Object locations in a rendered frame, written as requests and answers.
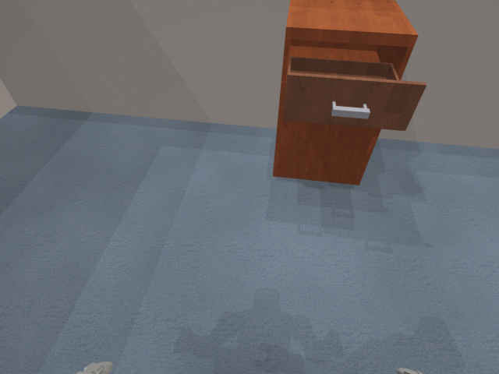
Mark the drawer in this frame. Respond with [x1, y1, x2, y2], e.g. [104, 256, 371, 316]
[282, 56, 426, 131]

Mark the cabinet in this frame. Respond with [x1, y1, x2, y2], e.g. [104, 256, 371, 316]
[273, 0, 419, 185]

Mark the handle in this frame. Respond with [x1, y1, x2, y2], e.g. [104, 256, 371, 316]
[331, 101, 370, 119]

